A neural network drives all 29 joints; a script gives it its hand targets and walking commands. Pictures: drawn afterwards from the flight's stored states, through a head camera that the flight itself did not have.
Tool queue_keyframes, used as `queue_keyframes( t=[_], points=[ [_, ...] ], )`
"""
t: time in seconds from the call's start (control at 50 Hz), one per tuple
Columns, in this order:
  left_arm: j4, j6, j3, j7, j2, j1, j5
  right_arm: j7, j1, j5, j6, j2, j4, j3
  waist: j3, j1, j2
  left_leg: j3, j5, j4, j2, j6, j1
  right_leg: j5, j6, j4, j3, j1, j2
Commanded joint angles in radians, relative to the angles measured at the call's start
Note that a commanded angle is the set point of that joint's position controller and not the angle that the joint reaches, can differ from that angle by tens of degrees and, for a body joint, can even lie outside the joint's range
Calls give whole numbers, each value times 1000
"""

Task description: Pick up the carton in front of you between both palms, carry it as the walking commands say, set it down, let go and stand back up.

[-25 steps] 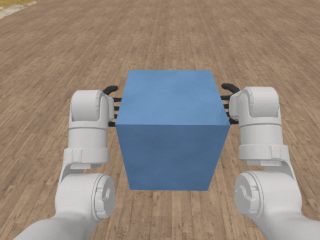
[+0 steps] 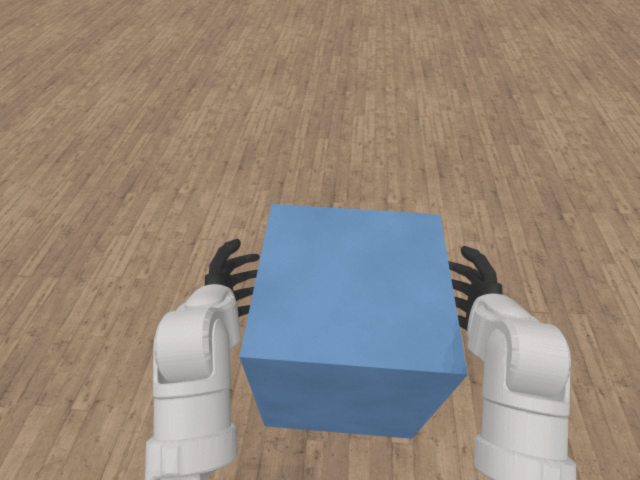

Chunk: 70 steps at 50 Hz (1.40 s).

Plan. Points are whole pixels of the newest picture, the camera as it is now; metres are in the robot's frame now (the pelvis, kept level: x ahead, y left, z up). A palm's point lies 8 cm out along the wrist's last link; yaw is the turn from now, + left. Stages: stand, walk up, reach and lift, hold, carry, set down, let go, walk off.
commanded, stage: carry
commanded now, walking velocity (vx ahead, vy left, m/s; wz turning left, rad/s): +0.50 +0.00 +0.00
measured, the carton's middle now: (345, 328) +0.32 -0.01 +0.00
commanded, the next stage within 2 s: none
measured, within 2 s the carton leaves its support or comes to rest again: neither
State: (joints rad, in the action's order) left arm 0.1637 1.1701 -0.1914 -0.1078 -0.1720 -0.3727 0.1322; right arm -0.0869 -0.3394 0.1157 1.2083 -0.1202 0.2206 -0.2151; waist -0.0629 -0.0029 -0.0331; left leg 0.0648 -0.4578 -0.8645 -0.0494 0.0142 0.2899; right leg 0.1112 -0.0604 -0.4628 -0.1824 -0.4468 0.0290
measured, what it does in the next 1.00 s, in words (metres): walks ahead: left foot, then right foot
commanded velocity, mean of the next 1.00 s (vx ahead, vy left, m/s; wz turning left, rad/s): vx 0.09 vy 0.00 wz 0.00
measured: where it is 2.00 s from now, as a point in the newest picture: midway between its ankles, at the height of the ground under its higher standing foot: (330, 450)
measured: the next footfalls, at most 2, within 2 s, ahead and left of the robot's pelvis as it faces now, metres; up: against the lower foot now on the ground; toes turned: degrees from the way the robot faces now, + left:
left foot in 0.36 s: +0.40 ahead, +0.12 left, +0.00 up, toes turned -13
right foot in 0.58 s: +0.34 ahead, -0.09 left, +0.00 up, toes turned -1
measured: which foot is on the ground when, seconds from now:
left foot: up 0.00-0.34, down 0.36-1.00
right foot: down 0.00-0.36, up 0.38-0.56, down 0.58-1.00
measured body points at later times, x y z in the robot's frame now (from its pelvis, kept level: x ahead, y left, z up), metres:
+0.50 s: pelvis +0.27 +0.03 +0.00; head +0.24 +0.05 +0.45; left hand +0.55 +0.18 +0.06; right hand +0.54 -0.12 +0.07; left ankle +0.36 +0.11 -0.73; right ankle +0.18 -0.08 -0.70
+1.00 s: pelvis +0.36 +0.02 +0.00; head +0.32 +0.02 +0.45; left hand +0.64 +0.16 +0.08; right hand +0.63 -0.14 +0.08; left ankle +0.36 +0.12 -0.73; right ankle +0.30 -0.08 -0.73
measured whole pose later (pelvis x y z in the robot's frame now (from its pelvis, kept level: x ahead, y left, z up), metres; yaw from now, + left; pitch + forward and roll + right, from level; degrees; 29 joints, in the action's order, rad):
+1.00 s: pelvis +0.36 +0.02 +0.00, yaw -2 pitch +3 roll +0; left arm 0.22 1.24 -0.12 -0.08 -0.14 -0.18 0.14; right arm -0.09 -0.18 0.14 1.25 -0.14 0.22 -0.12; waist -0.19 0.00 0.00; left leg 0.19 -0.31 -0.58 -0.06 -0.02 0.32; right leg 0.38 0.00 -0.55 -0.15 -0.23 0.05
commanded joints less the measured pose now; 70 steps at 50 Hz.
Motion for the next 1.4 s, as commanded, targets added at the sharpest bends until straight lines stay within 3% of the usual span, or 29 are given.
queue_keyframes(
  t=[0.0, 0.02, 0.04, 0.12, 0.18, 0.26, 0.3, 0.32, 0.34, 0.36, 0.38, 0.4, 0.42, 0.46, 0.52, 0.56, 0.58, 0.6, 0.62, 0.64, 0.7, 0.78, 0.84, 0.94, 1.04, 1.2, 1.38],
  points=[
    [138, 25, 732, 239, -942, -378, -369, 251, -509, -429, 5, -1011, 110, 812, -544, 37, 186, -45, -47, -292, -5, -4, 531, -411, -160, 98, 500, 907, 361],
    [168, 24, 747, 247, -974, -369, -381, 253, -489, -433, -2, -1008, 130, 818, -486, 30, 124, -47, 9, -216, -36, -2, 505, -364, -120, 141, 440, 804, 347],
    [201, 24, 751, 253, -988, -344, -388, 252, -464, -436, -4, -1001, 166, 825, -451, 23, 107, -47, 49, -114, -49, 9, 448, -299, -91, 188, 381, 713, 325],
    [282, 33, 771, 272, -942, -321, -435, 240, -412, -443, -5, -985, 247, 860, -391, 16, 175, 21, 200, 86, -30, 32, 333, -158, -81, 255, 217, 578, 253],
    [271, 53, 773, 282, -886, -279, -445, 232, -361, -425, 15, -932, 248, 849, -313, 19, 193, 63, 333, 226, -28, 31, 294, -129, -68, 281, 150, 505, 231],
    [210, 80, 762, 281, -820, -229, -420, 237, -301, -403, 46, -868, 174, 820, -221, 19, 183, 120, 453, 340, 8, 11, 203, -394, -19, 192, 69, 448, 203],
    [174, 88, 756, 280, -803, -228, -411, 244, -274, -392, 55, -852, 127, 802, -207, 4, 168, 159, 516, 425, 32, 2, 67, -400, 25, 80, 19, 391, 173],
    [157, 91, 753, 280, -795, -237, -407, 247, -277, -389, 57, -843, 108, 794, -211, -4, 132, 181, 563, 479, 44, 1, -53, -397, 54, -17, -12, 333, 137],
    [137, 92, 750, 281, -786, -244, -402, 250, -291, -385, 60, -835, 91, 785, -241, -9, 111, 126, 654, 470, -21, -4, -212, -293, 90, -110, -18, 234, 112],
    [132, 96, 751, 282, -781, -270, -404, 252, -291, -377, 62, -820, 72, 771, -326, -13, -39, -92, 1021, 396, -221, -50, -383, 67, 124, -308, 2, 110, 72],
    [133, 106, 773, 280, -810, -311, -422, 252, -302, -369, 54, -826, 37, 756, -414, -13, -219, -303, 1121, 409, -356, -205, -574, 398, 140, -480, 43, -88, -13],
    [122, 102, 776, 284, -822, -306, -434, 252, -272, -382, 43, -855, 32, 751, -423, -15, -208, -347, 978, 476, -366, -241, -495, 490, 121, -531, 118, -95, 8],
    [120, 92, 783, 290, -862, -329, -449, 254, -288, -391, 30, -892, 50, 757, -412, -11, -174, -310, 855, 510, -344, -224, -430, 501, 102, -518, 153, -84, 28],
    [132, 67, 795, 294, -927, -366, -465, 263, -349, -412, 8, -971, 83, 779, -385, 0, -108, -188, 645, 559, -300, -167, -290, 513, 87, -316, 152, -6, 64],
    [176, 34, 819, 287, -976, -371, -463, 272, -385, -439, -19, -1027, 134, 813, -415, -3, -102, -70, 421, 581, -248, -123, -168, 300, 73, -122, 78, 178, 31],
    [199, 20, 827, 282, -977, -340, -450, 274, -383, -446, -31, -1021, 159, 829, -427, 0, -65, -10, 285, 553, -208, -94, -97, 104, 69, 16, 50, 297, 44],
    [209, 16, 825, 281, -976, -334, -445, 275, -391, -448, -33, -1003, 175, 831, -408, 1, -47, 13, 210, 543, -182, -68, -61, 39, 68, 66, 78, 321, 80],
    [219, 17, 816, 278, -966, -328, -437, 275, -405, -456, -28, -995, 194, 844, -376, 2, 7, 44, 251, 489, -149, -41, -82, 14, 65, 94, 149, 286, 144],
    [227, 20, 806, 276, -947, -328, -431, 273, -410, -461, -21, -985, 204, 853, -365, -3, 67, 39, 359, 454, -129, -30, -83, -83, 59, 52, 168, 285, 183],
    [225, 26, 798, 273, -929, -313, -430, 270, -399, -461, -14, -961, 204, 851, -365, -1, 79, 27, 466, 422, -136, -28, -97, -158, 55, 20, 153, 295, 184],
    [191, 47, 773, 267, -867, -244, -414, 262, -347, -445, 13, -897, 182, 832, -386, -2, 61, 24, 701, 340, -140, -33, -145, -326, 54, -31, 139, 294, 157],
    [108, 72, 749, 271, -834, -210, -392, 260, -293, -409, 36, -863, 92, 799, -377, -3, 43, 32, 796, 303, -130, -27, -137, -444, 62, -63, 129, 295, 149],
    [72, 73, 751, 280, -858, -238, -395, 266, -309, -400, 35, -887, 50, 791, -349, -3, 41, 31, 789, 300, -127, -23, -124, -444, 63, -64, 126, 282, 149],
    [137, 58, 782, 284, -908, -341, -434, 267, -401, -428, 19, -937, 107, 810, -346, -3, 37, 21, 724, 302, -128, -33, -128, -353, 53, -63, 125, 272, 144],
    [178, 55, 792, 277, -907, -334, -441, 260, -395, -435, 17, -938, 146, 820, -363, -1, 36, 15, 675, 309, -127, -42, -137, -282, 46, -56, 127, 280, 140],
    [91, 23, 787, 285, -892, -275, -396, 269, -338, -395, -16, -926, 61, 819, -319, 0, 34, 7, 593, 347, -131, -45, -119, -182, 40, -26, 131, 265, 140],
    [15, -106, 756, 291, -884, -293, -341, 277, -365, -340, -149, -914, -19, 789, -262, 0, 32, -3, 437, 400, -127, -43, -93, -11, 34, 24, 140, 223, 135]
  ],
)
